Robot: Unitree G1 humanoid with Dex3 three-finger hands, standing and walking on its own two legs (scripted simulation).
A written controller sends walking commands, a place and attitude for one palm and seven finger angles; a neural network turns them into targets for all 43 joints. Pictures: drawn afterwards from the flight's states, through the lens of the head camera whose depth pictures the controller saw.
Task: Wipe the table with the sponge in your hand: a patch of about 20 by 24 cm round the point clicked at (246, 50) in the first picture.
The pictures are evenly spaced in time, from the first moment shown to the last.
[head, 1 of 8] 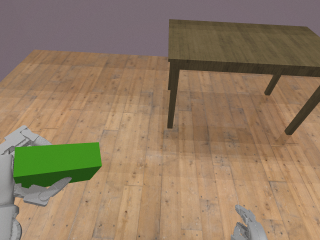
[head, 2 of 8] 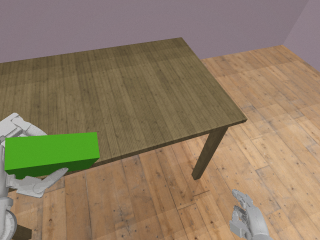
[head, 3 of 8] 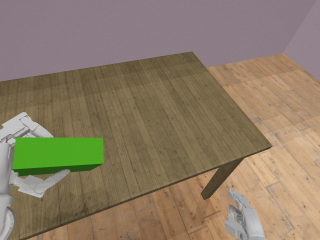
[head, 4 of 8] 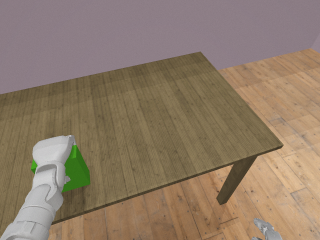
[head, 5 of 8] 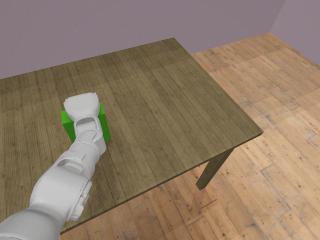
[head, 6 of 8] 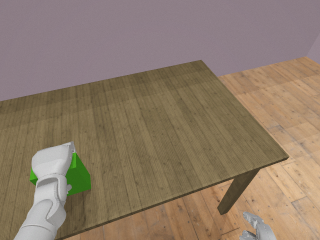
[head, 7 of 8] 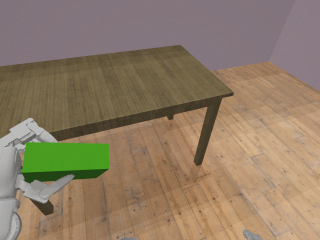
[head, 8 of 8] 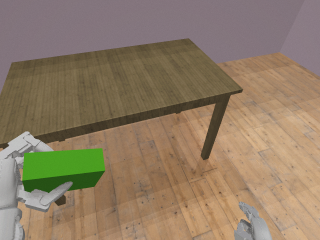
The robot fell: no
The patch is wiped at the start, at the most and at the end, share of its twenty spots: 0.00 0.95 0.95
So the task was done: yes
